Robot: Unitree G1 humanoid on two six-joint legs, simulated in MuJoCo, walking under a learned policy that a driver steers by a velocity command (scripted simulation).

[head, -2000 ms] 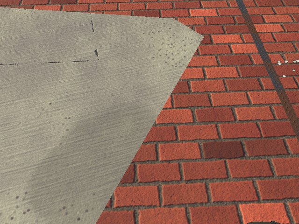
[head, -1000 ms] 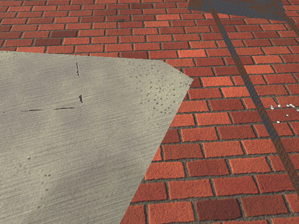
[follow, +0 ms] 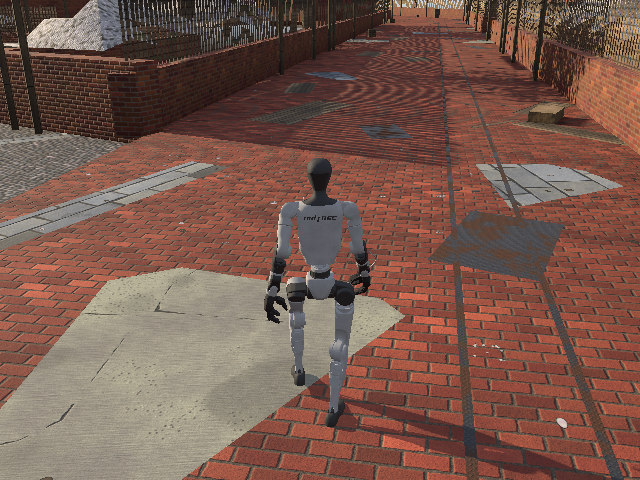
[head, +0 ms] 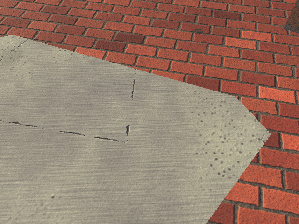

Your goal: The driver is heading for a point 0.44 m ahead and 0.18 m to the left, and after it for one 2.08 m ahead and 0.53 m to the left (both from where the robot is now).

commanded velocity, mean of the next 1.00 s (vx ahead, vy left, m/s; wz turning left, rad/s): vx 0.50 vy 0.00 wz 0.49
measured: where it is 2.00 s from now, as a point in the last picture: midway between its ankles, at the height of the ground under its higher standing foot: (86, 117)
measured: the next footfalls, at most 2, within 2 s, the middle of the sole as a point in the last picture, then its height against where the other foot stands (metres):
left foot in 0.12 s outside the picture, level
right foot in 0.66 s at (159, 194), level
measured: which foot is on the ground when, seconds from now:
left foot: up 0.00-0.10, down 0.12-0.66, up 0.68-1.00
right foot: down 0.00-0.12, up 0.14-0.64, down 0.66-1.00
